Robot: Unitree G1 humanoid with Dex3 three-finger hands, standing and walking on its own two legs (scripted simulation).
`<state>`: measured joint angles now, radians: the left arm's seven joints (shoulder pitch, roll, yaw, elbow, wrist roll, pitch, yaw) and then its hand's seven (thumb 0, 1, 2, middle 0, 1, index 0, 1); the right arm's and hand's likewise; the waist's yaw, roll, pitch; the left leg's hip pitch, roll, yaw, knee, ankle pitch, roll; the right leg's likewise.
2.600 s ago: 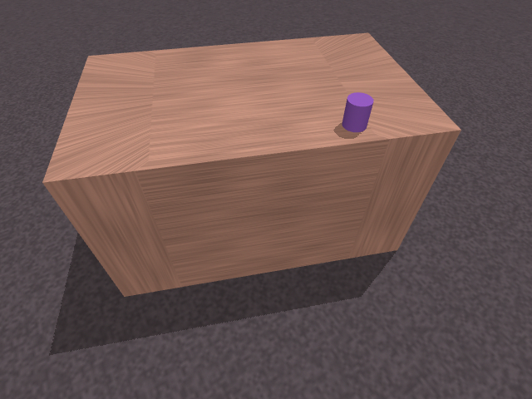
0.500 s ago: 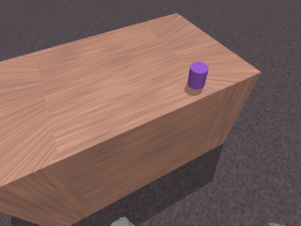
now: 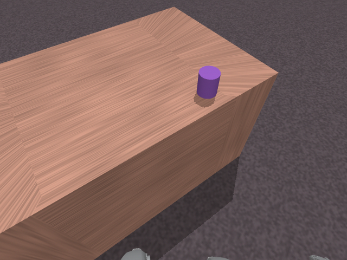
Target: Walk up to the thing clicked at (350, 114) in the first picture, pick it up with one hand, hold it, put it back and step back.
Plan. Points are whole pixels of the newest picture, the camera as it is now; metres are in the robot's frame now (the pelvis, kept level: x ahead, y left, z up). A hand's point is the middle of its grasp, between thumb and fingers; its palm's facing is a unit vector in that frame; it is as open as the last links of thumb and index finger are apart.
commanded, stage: walk up
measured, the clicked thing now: (208, 82) +0.69 -0.12 -0.04
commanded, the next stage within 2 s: stand in 1.22 s
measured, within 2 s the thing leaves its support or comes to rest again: neither
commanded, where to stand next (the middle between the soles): +0.08 -0.01 m, yaw +3 degrees
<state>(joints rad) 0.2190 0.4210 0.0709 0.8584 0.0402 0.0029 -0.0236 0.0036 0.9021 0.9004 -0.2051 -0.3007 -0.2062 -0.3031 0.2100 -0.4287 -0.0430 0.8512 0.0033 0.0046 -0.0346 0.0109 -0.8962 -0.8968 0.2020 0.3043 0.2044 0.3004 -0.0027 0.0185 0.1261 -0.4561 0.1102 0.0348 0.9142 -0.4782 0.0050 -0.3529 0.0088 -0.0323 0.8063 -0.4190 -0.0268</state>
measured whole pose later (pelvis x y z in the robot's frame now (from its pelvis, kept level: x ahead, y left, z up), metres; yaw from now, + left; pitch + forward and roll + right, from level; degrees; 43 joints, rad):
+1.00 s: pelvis +0.01 +0.00 +0.04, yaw +4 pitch -2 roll +0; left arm 0.08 0.36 0.04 1.10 0.01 0.02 -0.03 0.00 0.90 0.90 -0.20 -0.30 -0.21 -0.30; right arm 0.10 -0.36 0.01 1.10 -0.01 -0.04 -0.02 0.01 -0.90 -0.90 0.20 0.30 0.20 0.30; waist 0.01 -0.01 0.05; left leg -0.19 0.02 -0.04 0.43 -0.21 -0.02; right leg -0.14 -0.02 -0.08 0.40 -0.24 0.00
